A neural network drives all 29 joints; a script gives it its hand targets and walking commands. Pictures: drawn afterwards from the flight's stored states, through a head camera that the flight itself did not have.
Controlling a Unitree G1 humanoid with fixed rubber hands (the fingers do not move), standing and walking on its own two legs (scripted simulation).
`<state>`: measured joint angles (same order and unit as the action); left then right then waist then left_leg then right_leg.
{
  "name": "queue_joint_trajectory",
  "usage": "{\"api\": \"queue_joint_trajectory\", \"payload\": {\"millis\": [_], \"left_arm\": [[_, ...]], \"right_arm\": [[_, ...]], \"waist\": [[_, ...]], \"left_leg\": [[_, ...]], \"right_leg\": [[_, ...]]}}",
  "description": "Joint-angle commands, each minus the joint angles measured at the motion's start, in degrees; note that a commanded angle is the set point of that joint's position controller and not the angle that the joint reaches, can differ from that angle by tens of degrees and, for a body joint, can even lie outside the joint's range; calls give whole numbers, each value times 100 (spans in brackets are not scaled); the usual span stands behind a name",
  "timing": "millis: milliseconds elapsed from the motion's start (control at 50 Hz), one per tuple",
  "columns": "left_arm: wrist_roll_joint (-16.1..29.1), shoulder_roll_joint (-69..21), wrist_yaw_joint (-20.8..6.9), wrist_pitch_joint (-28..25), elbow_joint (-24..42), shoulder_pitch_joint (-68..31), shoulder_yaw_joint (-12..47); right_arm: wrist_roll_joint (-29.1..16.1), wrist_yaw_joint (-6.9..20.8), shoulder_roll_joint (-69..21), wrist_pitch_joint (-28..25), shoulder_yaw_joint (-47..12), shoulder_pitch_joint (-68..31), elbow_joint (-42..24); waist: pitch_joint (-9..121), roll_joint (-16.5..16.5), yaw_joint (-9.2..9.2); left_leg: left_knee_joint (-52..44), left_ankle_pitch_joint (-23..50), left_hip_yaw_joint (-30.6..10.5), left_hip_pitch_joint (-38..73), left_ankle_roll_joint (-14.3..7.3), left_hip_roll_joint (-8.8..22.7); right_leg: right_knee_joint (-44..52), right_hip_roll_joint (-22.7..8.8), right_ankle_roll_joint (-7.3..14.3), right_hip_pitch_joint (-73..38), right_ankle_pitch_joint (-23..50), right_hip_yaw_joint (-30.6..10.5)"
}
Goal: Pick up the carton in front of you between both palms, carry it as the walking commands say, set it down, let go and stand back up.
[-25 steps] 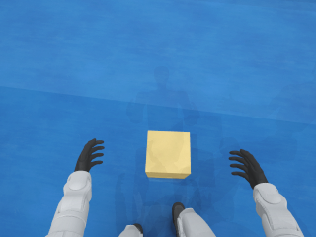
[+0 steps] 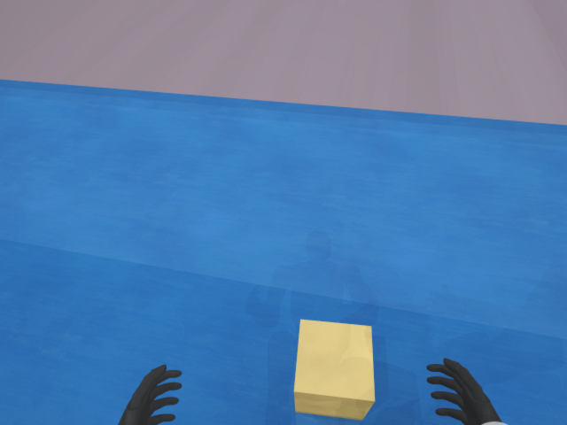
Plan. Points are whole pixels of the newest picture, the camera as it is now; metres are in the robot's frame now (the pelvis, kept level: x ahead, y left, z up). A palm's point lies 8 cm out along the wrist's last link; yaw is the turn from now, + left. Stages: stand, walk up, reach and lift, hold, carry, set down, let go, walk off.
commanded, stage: let go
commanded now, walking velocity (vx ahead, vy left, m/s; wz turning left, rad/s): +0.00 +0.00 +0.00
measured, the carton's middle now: (331, 370) +0.40 -0.09 -0.65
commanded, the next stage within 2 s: stand in 0.30 s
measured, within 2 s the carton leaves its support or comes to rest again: neither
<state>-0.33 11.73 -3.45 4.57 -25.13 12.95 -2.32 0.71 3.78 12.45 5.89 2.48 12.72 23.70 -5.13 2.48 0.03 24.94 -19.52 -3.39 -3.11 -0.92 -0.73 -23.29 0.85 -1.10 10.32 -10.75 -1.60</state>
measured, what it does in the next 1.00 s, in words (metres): stands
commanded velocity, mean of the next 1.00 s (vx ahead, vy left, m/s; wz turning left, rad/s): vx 0.00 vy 0.00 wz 0.00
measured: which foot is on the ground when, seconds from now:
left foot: down 0.00-1.00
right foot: down 0.00-1.00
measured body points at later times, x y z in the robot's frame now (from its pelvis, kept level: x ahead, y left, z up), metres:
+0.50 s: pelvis +0.00 -0.02 -0.01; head +0.00 -0.03 +0.44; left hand +0.14 +0.26 -0.09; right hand +0.15 -0.29 -0.10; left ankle -0.06 +0.11 -0.74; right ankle +0.02 -0.13 -0.74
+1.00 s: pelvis -0.01 -0.03 -0.01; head -0.01 -0.05 +0.44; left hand +0.10 +0.25 -0.11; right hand +0.10 -0.31 -0.12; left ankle -0.06 +0.11 -0.74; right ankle +0.02 -0.13 -0.74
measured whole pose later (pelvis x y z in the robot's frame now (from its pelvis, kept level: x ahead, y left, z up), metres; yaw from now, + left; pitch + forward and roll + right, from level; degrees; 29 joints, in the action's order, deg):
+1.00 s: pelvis -0.01 -0.03 -0.01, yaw +1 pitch -2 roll +0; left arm -1.3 15.6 1.6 -0.6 -47.4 11.1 -3.3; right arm 0.8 -1.8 18.5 -0.4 2.7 15.1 43.3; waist -2.0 2.4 0.3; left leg 28.9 -20.8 -4.6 -5.7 1.5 0.0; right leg -30.7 1.6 1.3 14.3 -14.0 -0.1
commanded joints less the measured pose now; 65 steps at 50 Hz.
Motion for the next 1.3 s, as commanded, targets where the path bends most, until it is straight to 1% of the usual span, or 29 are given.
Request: {"api": "queue_joint_trajectory", "payload": {"millis": [0,80,100,120,140,220,280,300,320,360,380,420,500,580,680,900,1100,1280], "left_arm": [[15,432,-28,14,616,-381,-90],[-44,455,-28,78,613,-310,-143],[145,470,97,-70,198,-19,-87],[100,498,158,-95,304,-52,-93],[103,496,186,-102,318,-86,-70],[91,512,231,-105,367,-205,-49],[85,523,231,-63,331,-189,-63],[-143,1098,377,-170,-693,-119,-364],[-166,1215,443,-240,-685,-91,-373],[-167,1058,450,-368,-807,-225,-371],[-158,1007,443,-419,-868,-276,-373],[-156,990,410,-488,-978,-384,-366],[-150,1051,434,-562,-1171,-395,-369],[-136,1132,495,-594,-1345,-327,-365],[-123,1216,528,-601,-1528,-271,-355],[-99,1257,528,-587,-1843,-274,-311],[-75,1319,503,-574,-2051,-334,-280],[-51,1405,483,-570,-2214,-382,-252]], "right_arm": [[47,-16,613,20,250,-31,-484],[33,-5,591,52,242,-41,-519],[113,-150,807,356,233,-233,-756],[124,-203,750,420,184,-35,-718],[112,-233,732,453,156,-16,-723],[40,-299,675,521,82,-9,-706],[14,-327,678,563,72,-24,-735],[-113,-350,1137,111,355,-294,122],[-74,-357,1116,-134,342,-158,142],[-2,-333,995,-410,327,-145,352],[11,-332,1002,-488,331,-154,431],[37,-327,1038,-574,328,-150,569],[56,-381,1109,-660,316,-47,816],[59,-457,1182,-695,315,69,1032],[48,-507,1227,-693,284,156,1241],[16,-571,1293,-697,203,239,1572],[-1,-591,1383,-726,152,261,1801],[-13,-590,1461,-749,118,249,1981]], "waist": [[261,-157,-143],[347,-107,-70],[703,-204,-7],[709,-60,-15],[707,-12,-23],[700,27,-36],[653,-12,-23],[846,318,96],[847,268,35],[587,114,40],[505,3,36],[473,-163,7],[568,-326,-12],[628,-328,-11],[621,-300,1],[459,-232,27],[344,-255,43],[299,-262,50]], "left_leg": [[-773,1380,117,-1589,185,62],[-657,1690,132,-1440,213,6],[-363,2329,148,-1095,277,-24],[-250,2590,144,-1049,333,-34],[-218,2638,135,-1064,341,-33],[-180,2534,135,-1191,286,-48],[-196,2265,159,-1306,247,-59],[50,1337,187,-1101,265,157],[41,1050,50,-948,263,173],[-55,523,-112,-1035,210,229],[-53,399,-141,-1080,185,243],[3,519,-153,-1071,159,243],[101,886,-175,-916,155,253],[117,1091,-216,-823,165,280],[101,1148,-248,-809,176,303],[-17,956,-304,-836,169,347],[-168,740,-357,-847,131,394],[-294,641,-392,-856,103,437]], "right_leg": [[-182,333,-11,-1802,1394,184],[-200,318,-1,-1833,1574,155],[-382,427,-30,-1526,1418,176],[-405,420,-15,-1427,1410,164],[-411,420,-6,-1339,1428,142],[-457,398,-2,-1177,1551,74],[-458,375,12,-1185,1531,63],[-541,-274,111,-501,1263,13],[-522,-266,146,-276,918,-59],[-416,-236,157,110,233,-64],[-373,-221,159,190,108,-79],[-348,-223,173,230,213,-118],[-350,-300,201,158,569,-215],[-398,-352,229,61,822,-263],[-397,-413,252,-34,932,-321],[-246,-476,269,-77,724,-434],[-63,-503,265,-72,376,-515],[52,-532,263,-97,222,-568]]}}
